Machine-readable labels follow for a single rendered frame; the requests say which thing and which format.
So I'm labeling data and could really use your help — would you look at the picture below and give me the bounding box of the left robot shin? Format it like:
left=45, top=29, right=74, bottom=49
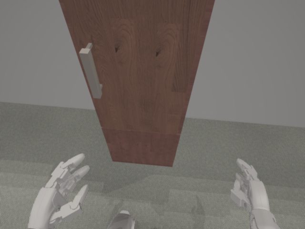
left=120, top=210, right=129, bottom=214

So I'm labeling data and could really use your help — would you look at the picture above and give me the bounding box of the cupboard door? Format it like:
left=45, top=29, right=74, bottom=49
left=63, top=0, right=207, bottom=134

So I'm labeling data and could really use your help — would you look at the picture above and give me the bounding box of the robot right forearm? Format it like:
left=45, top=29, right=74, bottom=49
left=249, top=209, right=280, bottom=229

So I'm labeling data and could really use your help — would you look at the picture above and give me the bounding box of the handle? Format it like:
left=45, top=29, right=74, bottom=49
left=79, top=43, right=103, bottom=99

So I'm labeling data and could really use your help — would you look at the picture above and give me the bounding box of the left robot hand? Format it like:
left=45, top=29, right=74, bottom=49
left=28, top=153, right=90, bottom=229

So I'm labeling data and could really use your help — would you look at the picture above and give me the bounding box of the right robot hand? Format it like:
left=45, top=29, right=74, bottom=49
left=230, top=158, right=270, bottom=213

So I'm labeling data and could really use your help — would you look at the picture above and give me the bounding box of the left robot thigh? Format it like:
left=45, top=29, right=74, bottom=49
left=107, top=213, right=135, bottom=229

